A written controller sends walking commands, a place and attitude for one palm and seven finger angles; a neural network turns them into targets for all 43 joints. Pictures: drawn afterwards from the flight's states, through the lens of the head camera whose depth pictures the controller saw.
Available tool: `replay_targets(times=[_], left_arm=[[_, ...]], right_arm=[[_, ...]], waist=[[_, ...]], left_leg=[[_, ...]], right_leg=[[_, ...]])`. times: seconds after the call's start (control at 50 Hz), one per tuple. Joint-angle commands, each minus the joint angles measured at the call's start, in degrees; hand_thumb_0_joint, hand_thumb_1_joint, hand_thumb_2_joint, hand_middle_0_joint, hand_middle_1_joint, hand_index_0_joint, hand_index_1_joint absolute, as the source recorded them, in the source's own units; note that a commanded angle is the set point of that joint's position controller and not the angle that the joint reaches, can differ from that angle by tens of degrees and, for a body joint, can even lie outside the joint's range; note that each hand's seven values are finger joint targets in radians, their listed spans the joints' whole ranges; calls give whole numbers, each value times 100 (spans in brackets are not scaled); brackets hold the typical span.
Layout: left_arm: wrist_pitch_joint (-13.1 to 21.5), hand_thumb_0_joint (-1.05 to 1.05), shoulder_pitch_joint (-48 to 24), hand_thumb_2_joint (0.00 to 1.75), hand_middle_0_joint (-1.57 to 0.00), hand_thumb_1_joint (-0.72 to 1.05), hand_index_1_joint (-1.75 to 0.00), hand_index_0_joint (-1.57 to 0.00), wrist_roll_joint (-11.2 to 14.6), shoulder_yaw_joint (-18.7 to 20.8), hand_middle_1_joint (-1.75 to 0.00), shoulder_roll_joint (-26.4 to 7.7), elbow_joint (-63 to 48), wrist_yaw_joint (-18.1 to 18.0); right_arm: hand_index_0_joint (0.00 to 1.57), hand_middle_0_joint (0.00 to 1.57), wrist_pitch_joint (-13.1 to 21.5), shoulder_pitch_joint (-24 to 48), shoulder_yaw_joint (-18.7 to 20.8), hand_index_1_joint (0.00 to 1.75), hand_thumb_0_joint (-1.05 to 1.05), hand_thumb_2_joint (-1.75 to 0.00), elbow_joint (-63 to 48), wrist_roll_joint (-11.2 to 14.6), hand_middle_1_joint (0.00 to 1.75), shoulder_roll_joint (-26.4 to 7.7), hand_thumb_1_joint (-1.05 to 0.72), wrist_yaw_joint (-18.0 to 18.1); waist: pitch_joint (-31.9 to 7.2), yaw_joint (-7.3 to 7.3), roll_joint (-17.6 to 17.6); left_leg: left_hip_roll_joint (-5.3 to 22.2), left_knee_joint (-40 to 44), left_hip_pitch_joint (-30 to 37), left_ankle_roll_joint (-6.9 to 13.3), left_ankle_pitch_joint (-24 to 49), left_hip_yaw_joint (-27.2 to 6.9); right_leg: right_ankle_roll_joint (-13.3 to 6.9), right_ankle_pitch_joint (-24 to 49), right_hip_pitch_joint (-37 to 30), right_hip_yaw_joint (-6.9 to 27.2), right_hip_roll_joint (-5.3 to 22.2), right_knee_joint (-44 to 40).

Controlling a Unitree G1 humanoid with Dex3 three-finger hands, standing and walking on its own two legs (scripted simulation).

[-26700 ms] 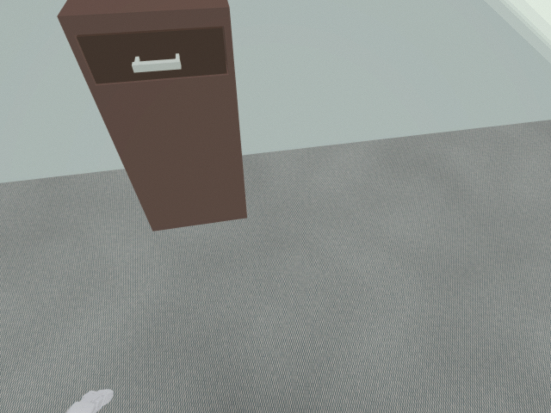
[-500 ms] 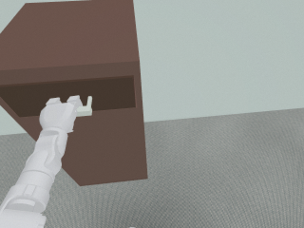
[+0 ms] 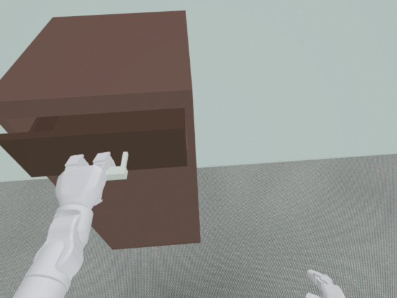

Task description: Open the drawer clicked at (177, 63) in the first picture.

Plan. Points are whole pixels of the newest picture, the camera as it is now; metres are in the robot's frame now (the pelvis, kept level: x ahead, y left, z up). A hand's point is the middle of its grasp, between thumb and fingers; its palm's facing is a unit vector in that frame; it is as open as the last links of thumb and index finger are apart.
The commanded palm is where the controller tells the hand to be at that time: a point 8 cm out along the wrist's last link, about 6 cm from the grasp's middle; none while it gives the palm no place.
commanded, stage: pull the drawer open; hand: left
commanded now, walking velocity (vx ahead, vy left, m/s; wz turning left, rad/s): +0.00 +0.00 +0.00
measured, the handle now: (98, 166) +0.38 +0.25 +0.05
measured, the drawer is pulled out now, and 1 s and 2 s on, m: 0.06 0.21 0.29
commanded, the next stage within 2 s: open the thumb to release the handle in 1.30 s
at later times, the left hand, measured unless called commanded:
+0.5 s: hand (92, 208) +0.29 +0.24 +0.03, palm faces -0.01 -0.10 -0.99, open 5.8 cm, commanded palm +0.23 +0.24 +0.09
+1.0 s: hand (78, 270) +0.17 +0.22 +0.03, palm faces +0.03 -0.12 -0.99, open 5.8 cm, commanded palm +0.13 +0.23 +0.09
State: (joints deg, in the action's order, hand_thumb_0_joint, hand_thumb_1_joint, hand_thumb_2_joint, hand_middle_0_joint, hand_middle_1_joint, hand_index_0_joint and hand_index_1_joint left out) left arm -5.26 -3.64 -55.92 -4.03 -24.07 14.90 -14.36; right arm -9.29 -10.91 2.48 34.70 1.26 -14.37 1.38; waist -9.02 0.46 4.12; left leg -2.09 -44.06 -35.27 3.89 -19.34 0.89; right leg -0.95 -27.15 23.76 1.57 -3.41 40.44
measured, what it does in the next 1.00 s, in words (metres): stands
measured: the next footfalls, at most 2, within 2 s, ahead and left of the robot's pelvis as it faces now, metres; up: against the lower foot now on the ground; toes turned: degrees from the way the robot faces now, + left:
none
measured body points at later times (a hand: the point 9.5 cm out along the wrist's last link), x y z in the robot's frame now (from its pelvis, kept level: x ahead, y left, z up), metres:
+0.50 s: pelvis -0.01 -0.01 +0.00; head +0.01 -0.03 +0.45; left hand +0.28 +0.24 +0.09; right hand +0.13 -0.27 -0.11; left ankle +0.02 +0.07 -0.71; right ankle -0.08 -0.12 -0.71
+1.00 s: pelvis -0.01 -0.01 +0.00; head -0.01 -0.05 +0.45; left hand +0.16 +0.23 +0.09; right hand +0.22 -0.21 -0.08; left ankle +0.02 +0.07 -0.71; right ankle -0.08 -0.12 -0.71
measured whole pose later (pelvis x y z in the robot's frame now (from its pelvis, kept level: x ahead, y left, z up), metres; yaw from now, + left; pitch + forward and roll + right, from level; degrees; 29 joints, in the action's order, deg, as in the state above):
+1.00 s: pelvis -0.01 -0.01 +0.00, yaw +0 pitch +7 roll -1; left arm -5.2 27.6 -55.9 -4.4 -22.4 -10.7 -17.6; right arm -7.8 -4.6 -1.1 30.9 0.1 -11.8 -0.1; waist -8.5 4.6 4.8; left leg -2.0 -45.5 -32.8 2.7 -19.5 0.6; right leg -2.1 -28.5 22.1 1.2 -3.6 43.9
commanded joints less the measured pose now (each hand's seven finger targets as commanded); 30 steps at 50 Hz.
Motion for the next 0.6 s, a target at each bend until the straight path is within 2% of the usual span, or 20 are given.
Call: replay_targets(times=[0.0,0.02,0.06,0.1,0.12,0.14,0.16,0.2,0.22,0.24,0.3,0.32,0.38,0.4,0.46,0.48,0.5,0.52,0.54,0.58], left_arm=[[-141,0,-1852,90,-40,90,-135,-40,-133,754,-135,-1281,-832,-190],[-157,0,-1862,90,-40,90,-135,-40,-115,617,-135,-1133,-779,-190],[-153,0,-2017,90,-40,90,-135,-40,-110,480,-135,-1001,-720,-169],[-128,0,-2196,90,-40,90,-135,-40,-129,663,-135,-1250,-633,-137],[-139,0,-2169,90,-40,90,-135,-40,-81,479,-135,-1033,-512,-111],[-121,0,-2267,90,-40,90,-135,-40,-84,512,-135,-1085,-448,-87],[-92,0,-2276,90,-40,90,-135,-40,-86,486,-135,-1073,-349,-60],[-30,0,-2424,90,-40,90,-135,-40,-107,629,-135,-1287,-348,-21],[-4,0,-2402,90,-40,90,-135,-40,-94,618,-135,-1260,-205,-16],[37,0,-2078,90,-40,90,-135,-40,-82,677,-135,-1244,-317,-3],[122,0,-1044,90,-40,90,-135,-40,32,789,-135,-1210,-625,38],[141,0,-681,90,-40,90,-135,-40,127,750,-135,-1103,-727,52],[207,0,211,90,-40,90,-135,-40,237,1035,-135,-1278,-1183,48],[226,0,463,90,-40,90,-135,-40,203,951,-135,-1166,-1427,36],[213,0,1179,90,-40,90,-135,-40,278,835,-135,-901,-2050,-71],[202,0,1559,90,-40,90,-135,-40,319,1085,-135,-1098,-2212,-127],[192,0,1713,90,-40,90,-135,-40,262,1058,-135,-1062,-2426,-187],[156,0,1816,90,-40,90,-135,-40,291,869,-135,-850,-2554,-231],[144,0,1920,90,-40,90,-135,-40,262,1042,-135,-1001,-2743,-295],[61,0,2234,90,-40,90,-135,-40,261,1013,-135,-921,-2908,-390]], right_arm=[[20,20,207,329,204,30,0,-90,-607,-31,30,-725,-90,128],[20,20,217,310,220,30,0,-90,-605,-34,30,-721,-90,132],[20,20,220,362,208,30,0,-90,-598,-36,30,-703,-90,142],[20,20,193,414,182,30,0,-90,-580,-37,30,-716,-90,182],[20,20,194,368,184,30,0,-90,-598,-47,30,-699,-90,203],[20,20,187,412,156,30,0,-90,-588,-32,30,-694,-90,216],[20,20,185,397,160,30,0,-90,-583,-35,30,-710,-90,229],[20,20,162,423,138,30,0,-90,-579,-32,30,-720,-90,252],[20,20,157,376,158,30,0,-90,-567,-40,30,-717,-90,264],[20,20,164,455,151,30,0,-90,-630,-36,30,-689,-90,258],[20,20,191,573,134,30,0,-90,-758,-28,30,-672,-90,213],[20,20,220,585,155,30,0,-90,-802,-31,30,-672,-90,197],[20,20,271,703,147,30,0,-90,-900,-37,30,-698,-90,131],[20,20,291,787,123,30,0,-90,-959,-26,30,-661,-90,104],[20,20,381,789,182,30,0,-90,-1031,-43,30,-657,-90,10],[20,20,402,819,182,30,0,-90,-1050,-53,30,-674,-90,-18],[20,20,412,889,148,30,0,-90,-1078,-55,30,-657,-90,-49],[20,20,442,867,179,30,0,-90,-1079,-63,30,-645,-90,-69],[20,20,451,886,180,30,0,-90,-1084,-77,30,-664,-90,-96],[20,20,448,917,177,30,0,-90,-1084,-93,30,-673,-90,-133]], waist=[[-1306,9,44],[-1194,-43,82],[-1258,-31,76],[-1455,23,-45],[-1363,-46,-102],[-1361,-27,-295],[-1221,-55,-284],[-1424,30,-249],[-1234,-36,-272],[-1377,115,-261],[-1558,281,-241],[-1359,262,-272],[-1323,379,-268],[-1239,402,-248],[-1098,352,-186],[-1120,419,-141],[-1164,451,-108],[-980,350,-88],[-1040,381,-86],[-921,339,-83]], left_leg=[[146,368,2168,-127,2395,-270],[157,372,2181,-137,2314,-308],[152,398,2232,-144,2133,-322],[129,383,2229,-133,2085,-293],[104,365,2149,-114,2032,-269],[94,387,2076,-117,1905,-268],[93,393,1994,-113,1877,-270],[68,389,1989,-101,1876,-221],[65,378,1914,-93,1822,-218],[51,398,1915,-99,1845,-186],[55,408,1954,-96,2140,-151],[49,396,1863,-84,2138,-122],[54,449,1717,-107,2235,-115],[51,450,1731,-109,2211,-106],[96,454,1793,-105,2209,-112],[107,476,1754,-131,2249,-124],[101,463,1802,-128,2251,-137],[108,419,1788,-115,2256,-129],[119,400,1828,-129,2246,-135],[131,410,1759,-154,2221,-184]], right_leg=[[-156,2417,552,-279,-147,-387],[-179,2235,650,-314,-162,-382],[-190,2040,705,-323,-160,-413],[-176,2150,575,-257,-139,-426],[-172,2180,558,-273,-144,-423],[-146,2152,544,-260,-131,-460],[-162,2152,567,-263,-133,-450],[-147,2272,424,-188,-105,-459],[-156,2248,470,-211,-110,-462],[-145,2324,344,-182,-103,-483],[-150,2763,-3,-129,-80,-461],[-140,2939,-39,-112,-76,-481],[-141,3153,-277,-68,-58,-458],[-112,3160,-172,-76,-61,-449],[-106,2949,-38,-153,-77,-451],[-133,2920,-154,-131,-68,-449],[-123,2920,-80,-143,-66,-410],[-115,2949,28,-155,-70,-401],[-109,2917,78,-166,-70,-394],[-137,2746,102,-185,-81,-359]])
